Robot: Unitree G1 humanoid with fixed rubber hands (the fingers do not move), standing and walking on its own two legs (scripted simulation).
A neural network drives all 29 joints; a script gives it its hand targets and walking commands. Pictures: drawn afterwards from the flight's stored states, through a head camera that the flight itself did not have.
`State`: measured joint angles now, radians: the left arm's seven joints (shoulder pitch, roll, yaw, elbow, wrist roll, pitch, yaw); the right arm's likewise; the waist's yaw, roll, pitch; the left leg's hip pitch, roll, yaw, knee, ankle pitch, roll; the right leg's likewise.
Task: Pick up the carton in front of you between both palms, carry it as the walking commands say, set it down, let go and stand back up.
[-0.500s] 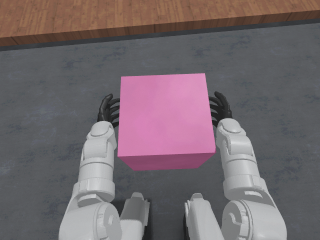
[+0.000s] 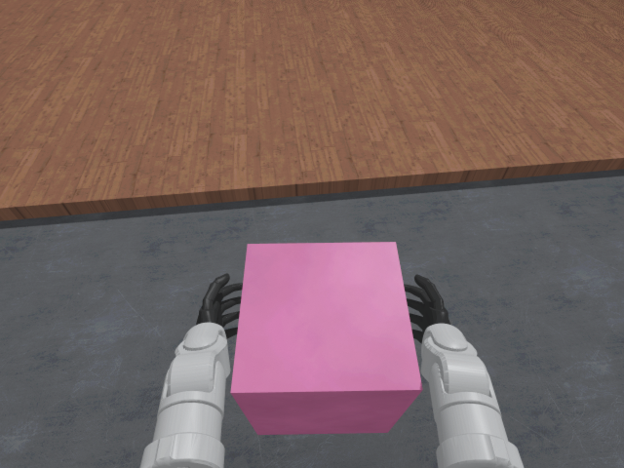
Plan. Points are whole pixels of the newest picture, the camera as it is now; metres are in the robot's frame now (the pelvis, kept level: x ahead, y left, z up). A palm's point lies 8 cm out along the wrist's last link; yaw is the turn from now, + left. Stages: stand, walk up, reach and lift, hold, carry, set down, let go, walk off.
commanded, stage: reach and lift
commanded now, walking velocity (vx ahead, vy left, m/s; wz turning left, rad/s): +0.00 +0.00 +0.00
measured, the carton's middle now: (322, 344) +0.33 +0.00 -0.08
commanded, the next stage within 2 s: hold in 1.22 s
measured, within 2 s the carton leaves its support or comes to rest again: neither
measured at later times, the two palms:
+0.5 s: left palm (201, 325) +0.30 +0.15 +0.05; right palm (452, 328) +0.30 -0.15 +0.05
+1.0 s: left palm (201, 315) +0.31 +0.15 +0.06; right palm (453, 317) +0.30 -0.15 +0.06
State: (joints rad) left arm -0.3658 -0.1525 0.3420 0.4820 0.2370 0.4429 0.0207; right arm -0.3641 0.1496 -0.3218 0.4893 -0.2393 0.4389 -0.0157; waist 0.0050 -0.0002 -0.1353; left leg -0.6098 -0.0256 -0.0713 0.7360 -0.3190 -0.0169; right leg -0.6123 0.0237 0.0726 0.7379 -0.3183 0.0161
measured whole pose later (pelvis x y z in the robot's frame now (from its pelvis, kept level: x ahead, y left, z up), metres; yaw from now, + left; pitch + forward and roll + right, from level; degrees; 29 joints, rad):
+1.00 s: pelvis +0.02 +0.00 +0.04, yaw +0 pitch -5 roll +0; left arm -0.25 -0.15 0.23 0.28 0.28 0.67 -0.01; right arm -0.25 0.15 -0.22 0.28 -0.28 0.67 0.01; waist 0.00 0.00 0.02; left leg -0.08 -0.01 -0.08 0.36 -0.20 -0.01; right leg -0.09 0.01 0.07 0.37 -0.20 0.01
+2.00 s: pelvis +0.01 +0.00 +0.03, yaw +0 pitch -7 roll +0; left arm -0.27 -0.15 0.23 0.21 0.28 0.76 -0.01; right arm -0.27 0.15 -0.22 0.21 -0.27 0.77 0.02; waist 0.00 0.00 0.03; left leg -0.06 -0.01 -0.08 0.37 -0.19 -0.02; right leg -0.06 0.01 0.07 0.37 -0.19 0.01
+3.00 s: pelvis +0.46 +0.06 +0.04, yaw -2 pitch +5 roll -2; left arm 0.04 -0.13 0.04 -0.53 0.05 1.18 0.13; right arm 0.06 0.13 -0.04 -0.53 -0.02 1.17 -0.15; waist -0.05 0.01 -0.14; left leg -0.15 0.02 0.24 0.28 -0.22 0.07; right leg -0.62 -0.11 -0.11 0.90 -0.15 -0.01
